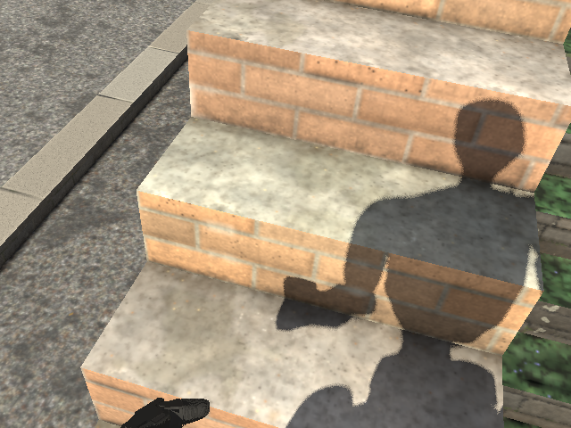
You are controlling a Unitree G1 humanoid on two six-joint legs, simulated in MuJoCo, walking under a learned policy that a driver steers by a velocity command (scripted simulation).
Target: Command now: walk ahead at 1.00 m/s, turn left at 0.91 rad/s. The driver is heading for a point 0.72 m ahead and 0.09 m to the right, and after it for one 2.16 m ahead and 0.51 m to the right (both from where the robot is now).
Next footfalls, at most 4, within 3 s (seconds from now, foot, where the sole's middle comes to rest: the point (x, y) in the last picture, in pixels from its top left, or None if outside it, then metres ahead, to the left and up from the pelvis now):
0.12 right None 0.00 -0.15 -0.73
0.44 right None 0.06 -0.01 -0.56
0.72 left None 0.16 0.08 -0.52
0.88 right None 0.29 -0.04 -0.53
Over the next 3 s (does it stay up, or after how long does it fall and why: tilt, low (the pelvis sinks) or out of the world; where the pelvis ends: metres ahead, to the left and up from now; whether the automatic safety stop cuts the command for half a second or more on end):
falls after 1.44 s (tilt)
